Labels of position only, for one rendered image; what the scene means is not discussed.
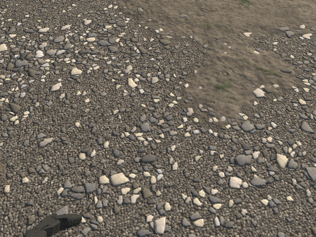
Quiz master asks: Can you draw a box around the robot left hand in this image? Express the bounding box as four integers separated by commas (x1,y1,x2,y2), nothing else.
23,213,82,237

